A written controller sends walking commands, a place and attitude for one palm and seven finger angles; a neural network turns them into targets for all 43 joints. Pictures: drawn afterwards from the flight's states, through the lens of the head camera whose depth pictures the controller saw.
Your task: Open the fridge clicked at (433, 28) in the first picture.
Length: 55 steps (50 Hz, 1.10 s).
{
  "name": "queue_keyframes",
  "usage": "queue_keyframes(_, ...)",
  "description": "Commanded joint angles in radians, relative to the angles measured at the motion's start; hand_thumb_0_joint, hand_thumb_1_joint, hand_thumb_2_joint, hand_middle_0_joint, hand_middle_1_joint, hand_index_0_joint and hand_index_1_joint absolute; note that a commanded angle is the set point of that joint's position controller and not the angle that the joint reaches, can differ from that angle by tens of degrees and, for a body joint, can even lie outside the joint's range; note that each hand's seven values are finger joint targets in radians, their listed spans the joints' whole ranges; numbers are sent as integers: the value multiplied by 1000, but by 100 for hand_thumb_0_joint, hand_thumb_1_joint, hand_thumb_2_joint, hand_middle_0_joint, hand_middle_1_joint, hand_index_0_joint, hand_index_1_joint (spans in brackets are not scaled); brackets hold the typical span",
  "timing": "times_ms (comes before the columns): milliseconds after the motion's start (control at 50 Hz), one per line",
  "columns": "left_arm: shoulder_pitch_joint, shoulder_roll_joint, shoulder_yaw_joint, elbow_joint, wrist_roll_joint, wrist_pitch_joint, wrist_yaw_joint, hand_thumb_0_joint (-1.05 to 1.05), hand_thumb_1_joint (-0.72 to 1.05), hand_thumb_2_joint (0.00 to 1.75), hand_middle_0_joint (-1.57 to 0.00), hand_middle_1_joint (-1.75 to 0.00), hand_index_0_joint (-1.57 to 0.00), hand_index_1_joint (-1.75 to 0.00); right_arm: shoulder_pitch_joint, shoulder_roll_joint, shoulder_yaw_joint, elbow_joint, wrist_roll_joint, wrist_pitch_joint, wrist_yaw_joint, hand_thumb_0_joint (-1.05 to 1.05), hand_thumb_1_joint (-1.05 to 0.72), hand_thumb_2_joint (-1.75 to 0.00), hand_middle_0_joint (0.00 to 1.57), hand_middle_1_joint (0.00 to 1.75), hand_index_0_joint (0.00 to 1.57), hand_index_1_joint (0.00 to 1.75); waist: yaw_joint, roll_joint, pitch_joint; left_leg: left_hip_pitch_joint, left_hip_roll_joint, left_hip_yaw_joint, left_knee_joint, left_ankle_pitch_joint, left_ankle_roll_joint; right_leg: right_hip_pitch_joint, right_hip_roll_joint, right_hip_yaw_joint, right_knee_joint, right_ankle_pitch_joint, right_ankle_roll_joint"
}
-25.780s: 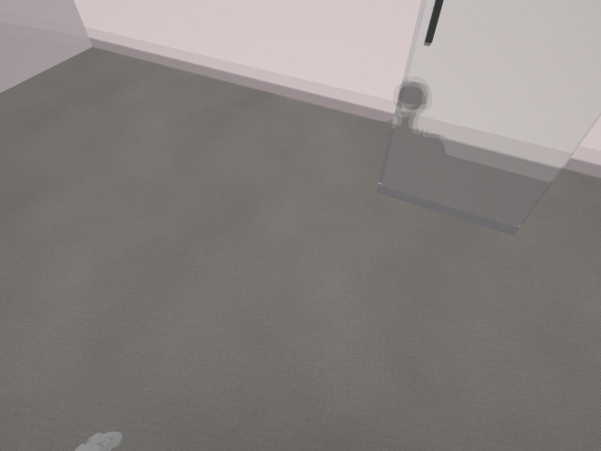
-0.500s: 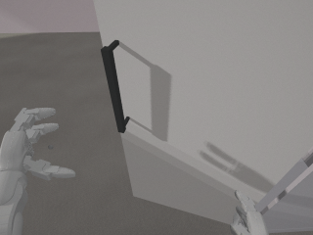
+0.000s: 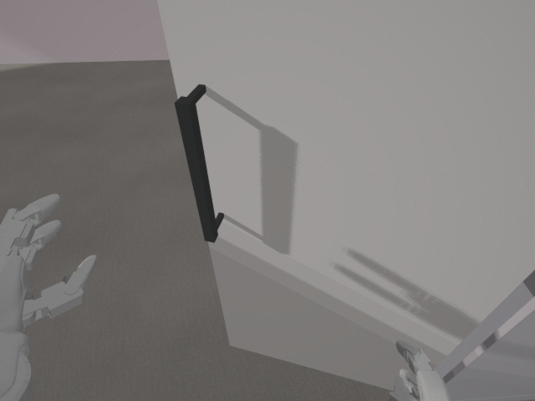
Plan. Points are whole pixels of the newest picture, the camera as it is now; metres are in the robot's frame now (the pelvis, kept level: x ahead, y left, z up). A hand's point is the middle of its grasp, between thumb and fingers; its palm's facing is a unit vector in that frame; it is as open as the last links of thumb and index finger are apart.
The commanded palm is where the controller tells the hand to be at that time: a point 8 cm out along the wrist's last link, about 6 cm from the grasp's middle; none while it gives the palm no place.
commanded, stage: draw the hand back to the body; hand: left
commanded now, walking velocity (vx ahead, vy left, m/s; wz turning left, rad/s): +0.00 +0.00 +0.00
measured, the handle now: (205, 173) +0.42 +0.17 +0.14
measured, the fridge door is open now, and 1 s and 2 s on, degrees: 71 71 71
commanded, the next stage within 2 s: step back with the hand held close in 0.46 s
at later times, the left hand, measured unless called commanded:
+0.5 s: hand (60, 288) +0.18 +0.27 +0.15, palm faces +0.48 -0.79 -0.37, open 7.4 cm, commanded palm +0.13 +0.30 +0.17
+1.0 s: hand (40, 311) +0.15 +0.28 +0.15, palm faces +0.36 -0.79 -0.50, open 7.4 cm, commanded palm +0.09 +0.31 +0.17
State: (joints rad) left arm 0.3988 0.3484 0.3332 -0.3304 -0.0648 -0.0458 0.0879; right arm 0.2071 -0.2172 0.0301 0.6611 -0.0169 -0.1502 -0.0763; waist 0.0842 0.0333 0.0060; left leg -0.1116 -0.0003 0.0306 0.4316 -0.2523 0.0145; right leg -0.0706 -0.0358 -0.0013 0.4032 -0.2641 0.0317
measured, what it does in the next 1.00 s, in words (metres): shifts its weight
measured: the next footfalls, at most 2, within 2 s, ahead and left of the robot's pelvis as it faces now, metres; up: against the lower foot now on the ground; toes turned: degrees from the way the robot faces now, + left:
left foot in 1.70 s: -0.06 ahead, +0.12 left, +0.00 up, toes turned +6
right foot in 1.96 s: -0.27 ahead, -0.07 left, +0.00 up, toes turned +1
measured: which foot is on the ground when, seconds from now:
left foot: down 0.00-1.00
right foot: down 0.00-1.00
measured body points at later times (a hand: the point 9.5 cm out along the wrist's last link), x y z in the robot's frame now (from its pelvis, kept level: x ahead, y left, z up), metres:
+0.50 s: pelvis -0.01 -0.01 +0.00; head -0.03 -0.02 +0.45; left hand +0.15 +0.31 +0.17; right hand +0.18 -0.22 -0.08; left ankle -0.01 +0.11 -0.74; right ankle -0.03 -0.14 -0.74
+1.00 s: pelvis -0.05 +0.01 +0.00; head -0.03 +0.02 +0.45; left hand +0.13 +0.32 +0.18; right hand +0.13 -0.23 -0.08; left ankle -0.01 +0.11 -0.74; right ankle -0.02 -0.14 -0.74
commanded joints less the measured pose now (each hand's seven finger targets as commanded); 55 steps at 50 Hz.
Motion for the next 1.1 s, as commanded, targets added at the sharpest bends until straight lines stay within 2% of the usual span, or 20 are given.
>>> queue_keyframes(0, -87, 201, 131, -247, 1, -61, 17, 0, 79, 85, -20, -36, -20, -36, -121, -117, -44, -165, -3, -40, -11, 0, -90, -90, 20, 30, 20, 30, 5, 33, -85, 44, 23, -16, -58, 340, -5, -12, 29, -42, -42, 263, -46)
queue_keyframes(60, -100, 203, 133, -268, 0, -59, 20, 0, 90, 90, -20, -30, -20, -30, -123, -113, -40, -169, -3, -34, -11, 0, -90, -90, 20, 30, 20, 30, 3, 69, -70, 44, 16, -16, -68, 294, -9, -24, 30, -43, -52, 229, -46)
queue_keyframes(100, -83, 186, 122, -237, -1, -56, 18, 0, 90, 90, -20, -30, -20, -30, -125, -115, -43, -167, -3, -29, -13, 0, -90, -90, 20, 30, 20, 30, 1, 22, -49, 37, 19, -14, -74, 264, -3, -28, 32, -45, -64, 209, -46)
queue_keyframes(180, -112, 177, 110, -230, -3, -55, 20, 0, 90, 90, -20, -30, -20, -30, -129, -110, -40, -167, -2, -27, -21, 0, -90, -90, 20, 30, 20, 30, -4, 26, -37, 40, 13, -13, -82, 203, 3, -42, 32, -43, -75, 162, -42)
queue_keyframes(200, -103, 184, 114, -228, -2, -55, 20, 0, 90, 90, -20, -30, -20, -30, -131, -116, -43, -164, -4, -28, -22, 0, -90, -90, 20, 30, 20, 30, -1, 11, -44, 45, 14, -12, -81, 218, 5, -33, 32, -42, -80, 177, -43)
queue_keyframes(280, -113, 192, 120, -263, 4, -61, 24, 0, 90, 90, -20, -30, -20, -30, -130, -110, -41, -163, -8, -36, -21, 0, -90, -90, 20, 30, 20, 30, 3, 45, -87, 64, 9, -12, -76, 256, 2, -11, 32, -41, -67, 212, -44)
queue_keyframes(380, -109, 191, 122, -250, 3, -62, 21, 0, 90, 90, -20, -30, -20, -30, -137, -107, -40, -158, -8, -38, -20, 0, -90, -90, 20, 30, 20, 30, 3, 47, -50, 52, 9, -8, -82, 230, 3, -21, 32, -39, -82, 194, -43)
queue_keyframes(440, -92, 197, 133, -240, 0, -64, 19, 0, 90, 90, -20, -30, -20, -30, -137, -109, -43, -158, -10, -37, -21, 0, -90, -90, 20, 30, 20, 30, 7, 13, -61, 52, 8, -4, -81, 242, 7, -9, 32, -40, -85, 213, -41)
queue_keyframes(520, -88, 191, 128, -236, 0, -69, 16, 0, 90, 90, -20, -30, -20, -30, -137, -109, -44, -157, -8, -38, -20, 0, -90, -90, 20, 30, 20, 30, 5, 31, -49, 52, 9, -1, -87, 223, 7, -14, 31, -38, -92, 194, -41)
queue_keyframes(540, -92, 188, 125, -232, -1, -69, 15, 0, 90, 90, -20, -30, -20, -30, -142, -109, -44, -157, -8, -37, -20, 0, -90, -90, 20, 30, 20, 30, 5, 21, -33, 44, 9, -3, -89, 216, 7, -20, 32, -39, -95, 187, -40)
queue_keyframes(560, -161, 181, 98, -288, 3, -76, 15, 0, 90, 90, -20, -30, -20, -30, -147, -109, -41, -162, -8, -42, -18, 0, -90, -90, 20, 30, 20, 30, 0, 42, -59, 60, 5, -4, -90, 203, 8, -19, 32, -35, -98, 174, -39)
queue_keyframes(580, -279, 314, 220, -347, 10, -123, 31, 0, 90, 90, -20, -30, -20, -30, -167, -123, -31, -210, 10, -19, -15, 0, -90, -90, 20, 30, 20, 30, -44, 28, 38, -28, 17, -14, -50, 123, 25, -139, -8, 42, -153, 196, -37)
queue_keyframes(600, -250, 313, 227, -290, 15, -141, 32, 0, 90, 90, -20, -30, -20, -30, -162, -111, -26, -186, 6, -3, -19, 0, -90, -90, 20, 30, 20, 30, -43, -16, 40, -43, 10, -29, -37, 96, 24, -147, -29, 41, -162, 192, -41)
queue_keyframes(620, -107, 227, 165, -211, 17, -135, 25, 0, 90, 90, -20, -30, -20, -30, -155, -108, -32, -175, 0, 10, -19, 0, -90, -90, 20, 30, 20, 30, -50, -75, 25, -34, 14, -29, -17, 128, 23, -169, -36, 37, -154, 223, -41)
queue_keyframes(660, -4, 184, 130, -225, 18, -135, 17, 0, 90, 90, -20, -30, -20, -30, -144, -116, -46, -208, 0, 32, -13, 0, -90, -90, 20, 30, 20, 30, -48, -45, -57, -16, 23, -21, -3, 205, 24, -153, -47, 34, -118, 286, -36)
queue_keyframes(700, 35, 204, 151, -265, 17, -144, 21, 0, 90, 90, -20, -30, -20, -30, -135, -124, -56, -226, 1, 46, -16, 0, -90, -90, 20, 30, 20, 30, -47, 9, -124, -7, 33, -20, -7, 306, 21, -121, -43, 14, -75, 348, -30)
queue_keyframes(800, 97, 271, 223, -330, 11, -160, 34, 0, 90, 90, -20, -30, -20, -30, -130, -123, -69, -260, 8, 74, -24, 0, -90, -90, 20, 30, 20, 30, -47, -6, -208, -7, 50, -31, -5, 423, 21, -96, -23, 0, -10, 421, -16)
queue_keyframes(820, 106, 260, 217, -337, 9, -163, 36, 0, 90, 90, -20, -30, -20, -30, -123, -119, -69, -266, 11, 78, -26, 0, -90, -90, 20, 30, 20, 30, -50, -7, -213, -18, 54, -35, -9, 430, 21, -91, -18, -2, 4, 421, -14)
queue_keyframes(940, 109, 254, 218, -346, 13, -185, 46, 0, 90, 90, -20, -30, -20, -30, -112, -130, -75, -277, 13, 66, -31, 0, -90, -90, 20, 30, 20, 30, -51, 44, -170, -139, 75, -66, -55, 269, 34, -85, 5, 7, 42, 306, -8)
queue_keyframes(1080, 65, 225, 216, -326, 42, -220, 52, 0, 90, 90, -20, -30, -20, -30, -105, -150, -79, -274, 19, 26, -31, 0, -90, -90, 20, 30, 20, 30, -56, 70, -80, -488, 109, -142, -153, -308, 83, 29, 28, 36, 121, 94, -10)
